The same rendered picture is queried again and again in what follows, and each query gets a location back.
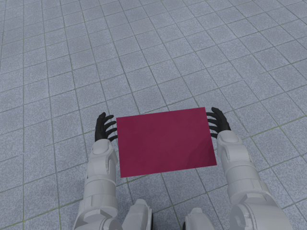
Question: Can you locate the right robot hand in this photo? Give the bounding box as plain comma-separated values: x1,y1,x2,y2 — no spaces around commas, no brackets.
206,107,231,139

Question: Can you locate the left robot upper arm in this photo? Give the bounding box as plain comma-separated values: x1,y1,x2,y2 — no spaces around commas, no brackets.
75,217,123,230

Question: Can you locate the robot left forearm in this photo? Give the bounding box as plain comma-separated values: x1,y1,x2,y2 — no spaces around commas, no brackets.
72,139,118,230

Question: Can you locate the right robot thigh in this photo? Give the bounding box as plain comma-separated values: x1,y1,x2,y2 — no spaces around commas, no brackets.
185,213,216,230

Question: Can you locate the right robot shin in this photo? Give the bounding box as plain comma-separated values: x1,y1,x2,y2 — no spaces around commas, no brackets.
190,207,202,215

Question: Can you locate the robot right forearm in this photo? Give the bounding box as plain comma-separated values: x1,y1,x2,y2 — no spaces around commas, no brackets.
217,130,293,229

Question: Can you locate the right robot upper arm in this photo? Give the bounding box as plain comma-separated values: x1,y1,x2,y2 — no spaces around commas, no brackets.
230,202,292,230

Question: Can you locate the carton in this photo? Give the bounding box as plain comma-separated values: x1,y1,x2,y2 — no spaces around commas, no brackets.
116,107,217,178

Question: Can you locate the left robot hand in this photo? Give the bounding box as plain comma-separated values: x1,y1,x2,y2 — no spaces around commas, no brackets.
95,112,118,142

